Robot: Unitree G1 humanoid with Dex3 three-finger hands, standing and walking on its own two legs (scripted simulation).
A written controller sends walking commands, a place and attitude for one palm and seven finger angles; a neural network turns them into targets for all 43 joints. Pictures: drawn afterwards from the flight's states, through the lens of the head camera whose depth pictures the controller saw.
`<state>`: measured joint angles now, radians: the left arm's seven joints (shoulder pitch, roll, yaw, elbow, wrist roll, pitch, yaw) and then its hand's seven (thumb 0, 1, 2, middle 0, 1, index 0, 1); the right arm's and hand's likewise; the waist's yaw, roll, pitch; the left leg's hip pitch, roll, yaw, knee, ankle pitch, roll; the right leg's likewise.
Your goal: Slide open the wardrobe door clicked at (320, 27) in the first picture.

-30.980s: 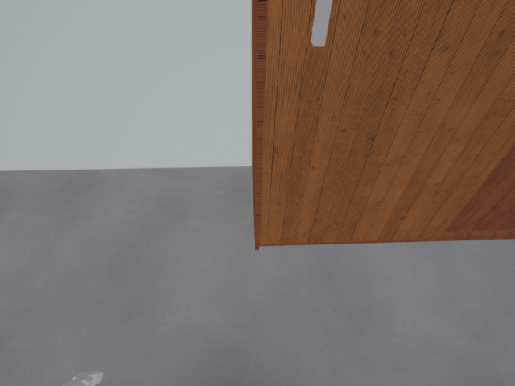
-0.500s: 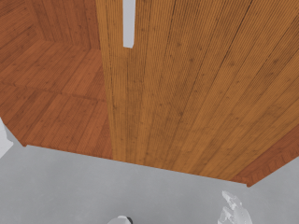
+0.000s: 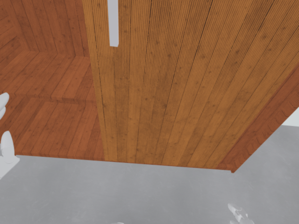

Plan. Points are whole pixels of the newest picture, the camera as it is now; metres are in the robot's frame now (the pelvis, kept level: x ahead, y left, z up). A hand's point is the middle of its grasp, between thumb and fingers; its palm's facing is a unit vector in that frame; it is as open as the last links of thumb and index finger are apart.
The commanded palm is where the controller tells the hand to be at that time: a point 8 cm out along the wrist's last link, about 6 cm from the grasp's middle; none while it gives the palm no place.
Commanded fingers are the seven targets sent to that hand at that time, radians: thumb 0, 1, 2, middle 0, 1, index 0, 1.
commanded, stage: stop stepping back and stand still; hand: left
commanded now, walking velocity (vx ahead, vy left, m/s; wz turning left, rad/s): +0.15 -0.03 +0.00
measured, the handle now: (114, 17) +0.64 +0.19 +0.26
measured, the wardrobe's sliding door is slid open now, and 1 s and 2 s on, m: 0.64 0.64 0.64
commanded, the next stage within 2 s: let the arm hang, fingers relaxed in 0.70 s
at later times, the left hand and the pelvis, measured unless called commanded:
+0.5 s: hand (6, 146) +0.20 +0.31 +0.16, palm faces +0.50 -0.77 -0.39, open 7.4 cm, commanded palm +0.14 +0.33 +0.18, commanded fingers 0.00 0.90 0.90 -0.20 -0.30 -0.20 -0.30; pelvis +0.01 +0.03 -0.01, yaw +2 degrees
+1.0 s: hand (50, 217) +0.15 +0.27 -0.10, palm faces +0.06 -0.93 -0.37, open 7.4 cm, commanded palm none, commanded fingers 0.00 0.90 0.90 -0.20 -0.30 -0.20 -0.30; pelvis +0.00 +0.03 -0.01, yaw +4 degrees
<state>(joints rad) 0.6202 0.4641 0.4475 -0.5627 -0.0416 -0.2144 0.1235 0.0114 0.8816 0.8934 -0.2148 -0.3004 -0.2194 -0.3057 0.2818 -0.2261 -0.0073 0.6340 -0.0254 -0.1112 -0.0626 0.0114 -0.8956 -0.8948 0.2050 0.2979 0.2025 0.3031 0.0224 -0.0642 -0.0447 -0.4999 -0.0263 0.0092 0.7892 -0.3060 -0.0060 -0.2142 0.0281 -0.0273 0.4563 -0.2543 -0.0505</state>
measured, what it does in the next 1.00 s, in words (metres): steps on the spot: left foot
